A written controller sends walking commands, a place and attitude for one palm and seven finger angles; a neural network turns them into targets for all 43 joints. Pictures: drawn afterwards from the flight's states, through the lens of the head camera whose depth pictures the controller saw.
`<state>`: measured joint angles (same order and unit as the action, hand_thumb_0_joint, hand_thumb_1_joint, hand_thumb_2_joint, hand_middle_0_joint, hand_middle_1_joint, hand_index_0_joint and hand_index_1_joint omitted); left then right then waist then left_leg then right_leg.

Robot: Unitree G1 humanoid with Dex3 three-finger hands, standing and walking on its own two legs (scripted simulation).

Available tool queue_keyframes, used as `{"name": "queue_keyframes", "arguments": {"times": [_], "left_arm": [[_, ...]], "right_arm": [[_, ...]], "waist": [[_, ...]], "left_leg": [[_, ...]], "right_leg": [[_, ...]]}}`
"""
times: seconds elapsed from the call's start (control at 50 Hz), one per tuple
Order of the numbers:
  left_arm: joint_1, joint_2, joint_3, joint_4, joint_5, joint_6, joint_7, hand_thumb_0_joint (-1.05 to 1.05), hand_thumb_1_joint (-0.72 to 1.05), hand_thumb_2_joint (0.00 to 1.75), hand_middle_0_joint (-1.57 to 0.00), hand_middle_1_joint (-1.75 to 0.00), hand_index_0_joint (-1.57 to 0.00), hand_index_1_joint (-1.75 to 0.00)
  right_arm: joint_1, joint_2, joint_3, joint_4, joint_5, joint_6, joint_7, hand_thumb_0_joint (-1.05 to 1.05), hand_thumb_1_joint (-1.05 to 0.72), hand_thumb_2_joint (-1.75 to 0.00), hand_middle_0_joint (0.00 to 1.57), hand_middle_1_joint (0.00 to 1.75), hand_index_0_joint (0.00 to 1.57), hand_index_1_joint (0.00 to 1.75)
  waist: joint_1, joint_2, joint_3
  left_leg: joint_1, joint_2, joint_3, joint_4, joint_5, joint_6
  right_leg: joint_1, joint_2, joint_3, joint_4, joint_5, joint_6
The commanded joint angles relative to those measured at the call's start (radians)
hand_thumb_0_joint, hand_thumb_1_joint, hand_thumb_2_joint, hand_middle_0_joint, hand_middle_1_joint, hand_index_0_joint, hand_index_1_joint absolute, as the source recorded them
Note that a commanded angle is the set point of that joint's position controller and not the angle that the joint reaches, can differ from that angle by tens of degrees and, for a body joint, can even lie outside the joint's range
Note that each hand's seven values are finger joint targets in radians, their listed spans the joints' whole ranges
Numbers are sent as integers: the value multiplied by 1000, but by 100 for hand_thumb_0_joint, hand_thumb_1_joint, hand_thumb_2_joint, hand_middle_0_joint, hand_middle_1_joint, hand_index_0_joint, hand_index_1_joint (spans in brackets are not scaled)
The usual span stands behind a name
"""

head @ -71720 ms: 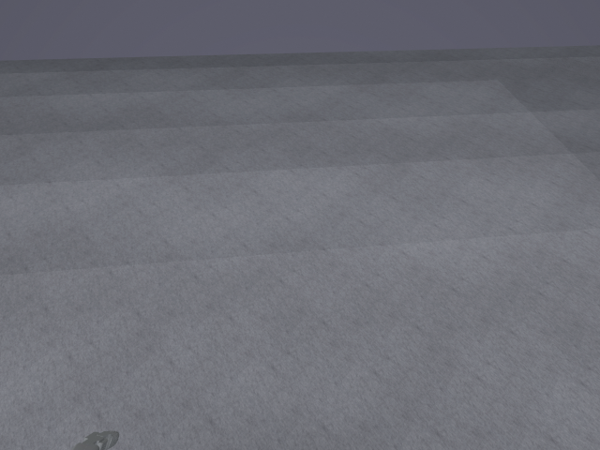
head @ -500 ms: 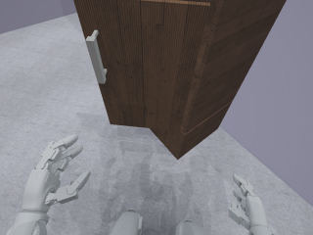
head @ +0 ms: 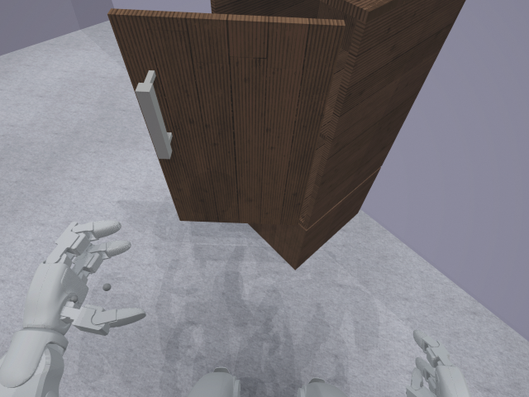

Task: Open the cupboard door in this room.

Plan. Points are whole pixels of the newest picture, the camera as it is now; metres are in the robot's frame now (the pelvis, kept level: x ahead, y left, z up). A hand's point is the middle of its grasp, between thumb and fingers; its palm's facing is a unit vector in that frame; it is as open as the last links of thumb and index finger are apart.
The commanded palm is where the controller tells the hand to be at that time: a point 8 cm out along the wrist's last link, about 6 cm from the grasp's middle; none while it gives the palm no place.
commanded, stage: raise the hand with hooked fingers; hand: left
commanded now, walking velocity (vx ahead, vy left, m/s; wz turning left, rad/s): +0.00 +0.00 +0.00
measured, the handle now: (158, 117) +0.57 +0.24 +0.06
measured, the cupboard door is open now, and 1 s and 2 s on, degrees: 46 46 46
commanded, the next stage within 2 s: move the hooked fingers beside the handle in 1.02 s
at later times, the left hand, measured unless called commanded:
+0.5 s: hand (63, 244) +0.29 +0.29 +0.08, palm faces +0.05 -1.00 -0.05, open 13.9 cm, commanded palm +0.27 +0.34 +0.08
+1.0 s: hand (78, 241) +0.30 +0.27 +0.08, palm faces +0.05 -1.00 -0.03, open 14.0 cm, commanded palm +0.27 +0.32 +0.08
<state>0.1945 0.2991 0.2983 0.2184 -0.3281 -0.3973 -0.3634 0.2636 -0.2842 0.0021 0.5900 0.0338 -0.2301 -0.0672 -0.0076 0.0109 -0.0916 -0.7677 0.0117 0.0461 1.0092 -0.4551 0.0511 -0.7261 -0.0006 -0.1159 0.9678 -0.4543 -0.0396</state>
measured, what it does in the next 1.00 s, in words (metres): stands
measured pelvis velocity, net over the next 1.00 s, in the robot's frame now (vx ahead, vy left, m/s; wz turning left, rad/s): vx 0.01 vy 0.00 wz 0.00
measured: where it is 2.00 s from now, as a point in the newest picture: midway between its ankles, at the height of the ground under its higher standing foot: outside the picture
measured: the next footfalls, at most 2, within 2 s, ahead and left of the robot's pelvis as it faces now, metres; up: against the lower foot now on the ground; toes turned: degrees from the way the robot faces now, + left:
none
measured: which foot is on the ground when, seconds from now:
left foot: down 0.00-1.00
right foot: down 0.00-1.00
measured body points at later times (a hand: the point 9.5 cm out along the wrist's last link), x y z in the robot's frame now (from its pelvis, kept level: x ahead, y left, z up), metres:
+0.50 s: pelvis +0.01 +0.01 +0.02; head +0.06 +0.03 +0.46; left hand +0.28 +0.34 +0.09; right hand +0.17 -0.22 -0.07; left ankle +0.02 +0.09 -0.68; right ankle +0.02 -0.10 -0.68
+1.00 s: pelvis +0.01 +0.00 +0.02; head +0.06 +0.01 +0.47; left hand +0.29 +0.32 +0.09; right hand +0.16 -0.25 -0.06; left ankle +0.02 +0.09 -0.68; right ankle +0.02 -0.10 -0.68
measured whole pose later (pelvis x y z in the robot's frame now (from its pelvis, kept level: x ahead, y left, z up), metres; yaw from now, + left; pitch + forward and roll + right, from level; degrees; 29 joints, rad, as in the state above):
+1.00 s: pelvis +0.01 +0.00 +0.02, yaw +0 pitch +10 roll -2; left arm -0.05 0.40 0.42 0.46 -0.34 -0.31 -0.48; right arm 0.28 -0.28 0.05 0.58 0.04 -0.18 -0.07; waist 0.00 0.01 -0.07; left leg -0.64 0.01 0.05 0.88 -0.41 0.05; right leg -0.60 0.01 -0.11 0.83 -0.40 -0.04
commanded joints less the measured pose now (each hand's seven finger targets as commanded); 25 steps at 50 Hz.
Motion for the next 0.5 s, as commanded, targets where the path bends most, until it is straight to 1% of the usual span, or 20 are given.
{"name": "queue_keyframes", "arguments": {"times": [0.0,0.04,0.06,0.08,0.1,0.12,0.14,0.16,0.18,0.24,0.26,0.3,0.32,0.34,0.36,0.38,0.4,0.44,0.46,0.48], "left_arm": [[-125,202,104,-185,-25,-47,2,0,-38,35,-29,-112,-29,-112],[-152,210,103,-196,-23,-35,-1,0,-43,33,-29,-115,-29,-115],[-170,222,104,-184,-22,-23,-9,0,-45,32,-30,-117,-30,-117],[-175,212,99,-178,-20,-15,-13,0,-48,31,-30,-118,-30,-118],[-188,218,103,-166,-21,-5,-16,0,-50,30,-30,-120,-30,-120],[-199,220,103,-157,-20,3,-20,0,-50,30,-30,-120,-30,-120],[-217,230,113,-153,-23,8,-21,0,-50,30,-30,-120,-30,-120],[-241,244,116,-141,-23,14,-27,0,-50,30,-30,-120,-30,-120],[-264,248,120,-146,-22,16,-31,0,-50,30,-30,-120,-30,-120],[-277,263,138,-119,-25,24,-40,0,-50,30,-30,-120,-30,-120],[-299,283,146,-115,-25,25,-49,0,-50,30,-30,-120,-30,-120],[-336,290,148,-103,-24,29,-61,0,-50,30,-30,-120,-30,-120],[-342,291,150,-81,-25,33,-65,0,-50,30,-30,-120,-30,-120],[-355,298,160,-71,-31,35,-71,0,-50,30,-30,-120,-30,-120],[-368,317,168,-56,-32,38,-78,0,-50,30,-30,-120,-30,-120],[-376,318,174,-43,-34,39,-85,0,-50,30,-30,-120,-30,-120],[-394,331,180,-38,-33,43,-91,0,-50,30,-30,-120,-30,-120],[-410,338,185,-14,-38,49,-101,0,-50,30,-30,-120,-30,-120],[-429,363,202,-3,-40,51,-107,0,-50,30,-30,-120,-30,-120],[-442,367,202,7,-38,50,-113,0,-50,30,-30,-120,-30,-120]], "right_arm": [[-22,-129,-38,-156,3,-43,-8,0,-90,-90,20,30,20,30],[-25,-131,-34,-160,4,-40,-6,0,-90,-90,20,30,20,30],[-23,-135,-31,-163,3,-35,-7,0,-90,-90,20,30,20,30],[-22,-132,-31,-165,5,-32,-6,0,-90,-90,20,30,20,30],[-20,-133,-30,-167,5,-29,-6,0,-90,-90,20,30,20,30],[-22,-134,-29,-168,6,-28,-8,0,-90,-90,20,30,20,30],[-20,-134,-28,-168,7,-26,-9,0,-90,-90,20,30,20,30],[-20,-138,-24,-168,7,-23,-11,0,-90,-90,20,30,20,30],[-22,-136,-23,-168,7,-21,-11,0,-90,-90,20,30,20,30],[-17,-136,-22,-163,7,-19,-13,0,-90,-90,20,30,20,30],[-17,-141,-21,-164,6,-19,-13,0,-90,-90,20,30,20,30],[-15,-139,-19,-160,6,-15,-13,0,-90,-90,20,30,20,30],[-12,-141,-20,-156,8,-13,-14,0,-90,-90,20,30,20,30],[-17,-142,-19,-155,8,-14,-15,0,-90,-90,20,30,20,30],[-11,-147,-18,-155,8,-11,-16,0,-90,-90,20,30,20,30],[-12,-146,-18,-153,9,-10,-17,0,-90,-90,20,30,20,30],[-12,-148,-18,-153,10,-9,-19,0,-90,-90,20,30,20,30],[-9,-149,-18,-149,11,-9,-20,0,-90,-90,20,30,20,30],[-5,-153,-17,-150,8,-6,-22,0,-90,-90,20,30,20,30],[-4,-152,-16,-148,10,-5,-22,0,-90,-90,20,30,20,30]], "waist": [[8,57,-240],[10,103,-235],[7,99,-222],[7,104,-229],[4,83,-228],[3,89,-220],[3,76,-223],[4,80,-214],[3,101,-223],[8,77,-245],[12,97,-244],[8,112,-244],[3,85,-235],[8,92,-234],[6,80,-234],[9,79,-240],[9,103,-241],[8,89,-236],[8,81,-235],[7,90,-240]], "left_leg": [[196,-2,-99,-189,272,-30],[225,2,-109,-203,287,-40],[232,3,-114,-204,295,-42],[250,6,-114,-209,313,-44],[249,6,-118,-216,298,-46],[249,6,-117,-220,291,-46],[250,6,-120,-226,282,-47],[258,8,-126,-227,298,-50],[272,7,-125,-233,299,-53],[297,11,-134,-243,337,-60],[305,10,-134,-238,361,-64],[327,13,-139,-248,377,-70],[327,16,-143,-255,359,-69],[321,12,-139,-259,341,-67],[321,13,-143,-260,343,-68],[327,13,-140,-265,352,-67],[330,11,-136,-267,348,-65],[329,10,-136,-275,338,-63],[326,9,-133,-272,338,-60],[331,9,-134,-278,338,-61]], "right_leg": [[133,23,60,-140,209,13],[123,23,51,-144,206,9],[120,30,51,-143,210,4],[119,28,47,-146,219,6],[121,29,44,-153,211,9],[120,29,46,-160,207,9],[125,29,43,-164,201,10],[125,34,43,-161,208,4],[123,31,43,-166,206,5],[138,32,39,-173,222,5],[144,35,42,-169,234,0],[135,32,40,-177,231,3],[128,34,37,-184,219,4],[137,33,40,-190,214,3],[144,37,40,-189,215,-1],[152,35,41,-194,223,1],[152,33,44,-198,224,1],[163,32,44,-210,221,1],[171,35,48,-212,230,-2],[174,34,48,-215,226,-1]]}}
